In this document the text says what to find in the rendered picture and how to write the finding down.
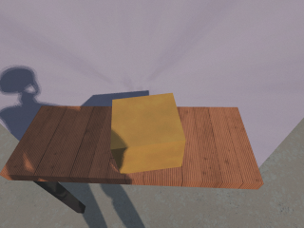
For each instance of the table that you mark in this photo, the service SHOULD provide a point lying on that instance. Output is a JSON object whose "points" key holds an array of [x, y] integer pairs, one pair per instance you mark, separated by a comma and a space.
{"points": [[71, 143]]}

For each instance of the carton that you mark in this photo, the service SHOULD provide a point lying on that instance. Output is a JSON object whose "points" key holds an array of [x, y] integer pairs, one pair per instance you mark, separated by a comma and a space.
{"points": [[146, 133]]}

